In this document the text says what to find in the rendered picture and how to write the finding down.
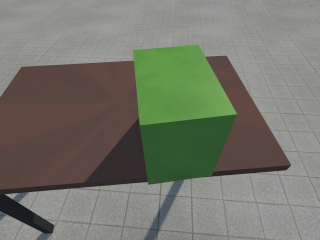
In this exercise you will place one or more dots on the carton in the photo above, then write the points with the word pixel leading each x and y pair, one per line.
pixel 185 116

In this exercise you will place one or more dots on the table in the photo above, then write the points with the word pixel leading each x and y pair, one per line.
pixel 73 126

